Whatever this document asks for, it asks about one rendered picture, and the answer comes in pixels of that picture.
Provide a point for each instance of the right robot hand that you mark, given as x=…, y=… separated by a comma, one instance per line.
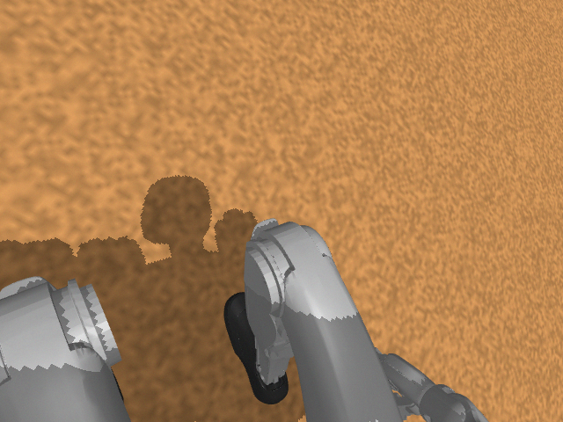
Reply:
x=410, y=383

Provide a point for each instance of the right robot foot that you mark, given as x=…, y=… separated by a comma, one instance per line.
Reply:
x=243, y=343

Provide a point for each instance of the right robot arm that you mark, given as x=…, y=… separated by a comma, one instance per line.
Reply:
x=442, y=404

